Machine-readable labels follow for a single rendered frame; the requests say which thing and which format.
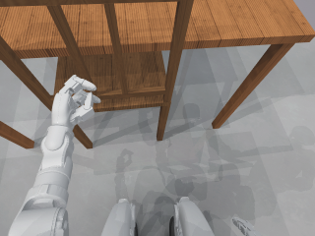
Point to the table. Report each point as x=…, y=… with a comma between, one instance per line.
x=148, y=26

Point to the left robot thigh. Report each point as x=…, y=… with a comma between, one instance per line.
x=120, y=221

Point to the left robot upper arm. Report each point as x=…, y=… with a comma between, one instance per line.
x=50, y=221

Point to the left robot hand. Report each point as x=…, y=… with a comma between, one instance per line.
x=64, y=104

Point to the left robot forearm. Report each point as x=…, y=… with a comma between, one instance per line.
x=50, y=188

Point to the robot left shin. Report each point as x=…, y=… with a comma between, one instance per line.
x=132, y=232

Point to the chair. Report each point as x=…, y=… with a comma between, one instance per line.
x=123, y=81

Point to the right robot hand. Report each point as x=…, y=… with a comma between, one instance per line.
x=245, y=226

